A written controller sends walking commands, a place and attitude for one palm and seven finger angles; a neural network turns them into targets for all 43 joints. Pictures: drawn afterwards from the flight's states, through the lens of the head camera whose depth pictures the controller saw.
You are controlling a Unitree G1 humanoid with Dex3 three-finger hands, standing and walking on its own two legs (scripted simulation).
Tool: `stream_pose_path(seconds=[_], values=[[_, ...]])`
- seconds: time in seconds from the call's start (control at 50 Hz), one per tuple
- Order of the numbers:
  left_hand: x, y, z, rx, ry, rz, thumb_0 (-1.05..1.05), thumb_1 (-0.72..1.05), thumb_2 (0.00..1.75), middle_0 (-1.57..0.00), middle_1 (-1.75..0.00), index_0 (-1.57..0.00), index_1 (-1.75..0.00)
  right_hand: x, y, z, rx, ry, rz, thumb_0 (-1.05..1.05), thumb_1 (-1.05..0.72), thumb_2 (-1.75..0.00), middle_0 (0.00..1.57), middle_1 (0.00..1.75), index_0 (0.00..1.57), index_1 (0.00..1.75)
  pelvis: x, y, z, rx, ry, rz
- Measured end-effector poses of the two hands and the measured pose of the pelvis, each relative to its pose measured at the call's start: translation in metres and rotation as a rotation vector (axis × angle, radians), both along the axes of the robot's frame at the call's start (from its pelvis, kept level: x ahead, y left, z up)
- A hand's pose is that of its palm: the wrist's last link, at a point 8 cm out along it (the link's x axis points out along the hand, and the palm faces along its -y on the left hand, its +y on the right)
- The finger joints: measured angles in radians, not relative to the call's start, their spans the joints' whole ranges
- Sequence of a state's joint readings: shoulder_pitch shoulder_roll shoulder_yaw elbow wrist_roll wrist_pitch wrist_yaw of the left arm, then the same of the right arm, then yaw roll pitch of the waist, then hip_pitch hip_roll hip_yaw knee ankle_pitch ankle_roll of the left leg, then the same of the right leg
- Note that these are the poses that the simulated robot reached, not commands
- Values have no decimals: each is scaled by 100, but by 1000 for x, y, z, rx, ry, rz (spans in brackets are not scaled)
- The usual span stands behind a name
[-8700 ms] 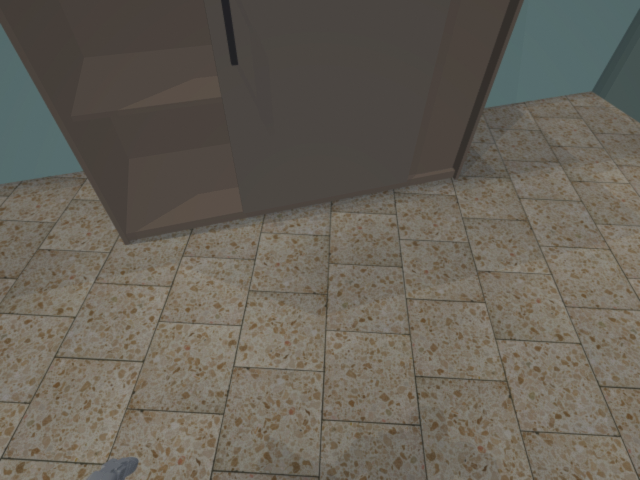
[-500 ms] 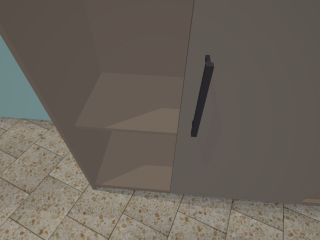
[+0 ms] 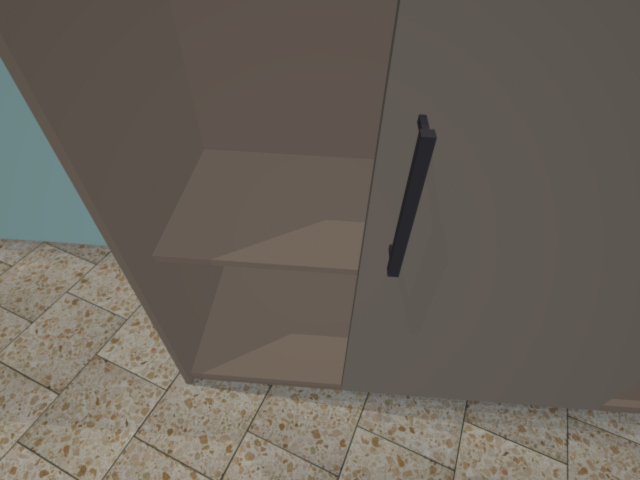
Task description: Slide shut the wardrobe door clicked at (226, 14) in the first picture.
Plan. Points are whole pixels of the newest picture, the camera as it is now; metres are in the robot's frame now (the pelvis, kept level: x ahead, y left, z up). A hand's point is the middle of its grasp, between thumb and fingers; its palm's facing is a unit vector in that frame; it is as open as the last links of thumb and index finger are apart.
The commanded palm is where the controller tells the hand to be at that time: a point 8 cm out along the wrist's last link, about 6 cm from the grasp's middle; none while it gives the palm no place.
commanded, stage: look again from close up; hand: right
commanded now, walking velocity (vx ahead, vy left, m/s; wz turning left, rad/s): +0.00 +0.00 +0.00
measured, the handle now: (406, 205) +0.49 -0.10 +0.08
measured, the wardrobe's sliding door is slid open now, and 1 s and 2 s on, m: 0.48 0.48 0.48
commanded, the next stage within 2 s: raise the hand with hooked fingers in 0.08 s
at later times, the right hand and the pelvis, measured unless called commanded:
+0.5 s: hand (467, 438) +0.18 -0.15 +0.01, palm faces -0.01 +1.00 -0.01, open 8.0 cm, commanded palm +0.12 -0.22 -0.04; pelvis -0.04 +0.02 -0.05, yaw -1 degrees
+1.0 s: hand (511, 439) +0.18 -0.20 +0.02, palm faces +0.04 +1.00 -0.05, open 11.0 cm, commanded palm +0.15 -0.25 +0.02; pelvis -0.03 +0.04 -0.05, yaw -3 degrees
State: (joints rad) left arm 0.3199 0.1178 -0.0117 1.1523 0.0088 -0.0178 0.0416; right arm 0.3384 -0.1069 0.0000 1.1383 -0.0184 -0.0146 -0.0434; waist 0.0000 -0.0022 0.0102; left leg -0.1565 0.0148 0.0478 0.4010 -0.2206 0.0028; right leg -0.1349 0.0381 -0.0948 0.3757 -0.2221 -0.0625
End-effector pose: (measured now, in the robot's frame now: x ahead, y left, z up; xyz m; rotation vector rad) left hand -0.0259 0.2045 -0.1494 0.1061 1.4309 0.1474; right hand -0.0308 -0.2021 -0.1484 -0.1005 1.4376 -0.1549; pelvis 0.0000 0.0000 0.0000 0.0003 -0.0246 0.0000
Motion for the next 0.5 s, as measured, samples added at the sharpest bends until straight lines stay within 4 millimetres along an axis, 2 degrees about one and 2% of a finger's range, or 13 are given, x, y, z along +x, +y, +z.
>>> stream_pose_path(seconds=[0.2,0.24,0.3,0.34,0.4,0.44,0.5], values=[[-2,7,-1,-5,3,-7,0,91,89,-20,-30,-20,-29,-4,5,1,-10,1,5,1,-91,-90,20,29,20,30,-2,6,0,3,3,-3],[7,13,3,24,-83,-19,1,91,89,-20,-30,-20,-29,20,-7,15,-51,-140,-58,3,-93,-90,20,30,21,31,-7,8,-2,7,-3,-5],[32,34,13,68,-286,-69,3,93,89,-20,-30,-20,-30,75,-30,63,-145,-499,-60,5,-95,-89,20,31,21,32,-13,10,-5,-5,5,-23],[56,48,21,92,-422,-113,3,93,89,-20,-30,-20,-30,117,-34,99,-152,-753,-38,5,-93,-88,20,32,21,33,-18,10,-9,-1,14,-46],[99,67,36,131,-620,-179,3,92,89,-20,-30,-20,-30,171,-26,140,-81,-1122,13,4,-87,-86,20,35,20,36,-28,14,-19,4,63,-61],[127,77,49,151,-747,-210,2,92,89,-20,-30,-20,-30,192,-15,155,6,-1331,60,3,-82,-85,20,37,20,38,-33,18,-29,2,101,-48],[166,86,65,174,-911,-253,2,91,89,-20,-30,-20,-29,195,-2,157,98,-1529,176,2,-75,-82,20,41,21,42,-39,24,-49,-7,150,-26]])
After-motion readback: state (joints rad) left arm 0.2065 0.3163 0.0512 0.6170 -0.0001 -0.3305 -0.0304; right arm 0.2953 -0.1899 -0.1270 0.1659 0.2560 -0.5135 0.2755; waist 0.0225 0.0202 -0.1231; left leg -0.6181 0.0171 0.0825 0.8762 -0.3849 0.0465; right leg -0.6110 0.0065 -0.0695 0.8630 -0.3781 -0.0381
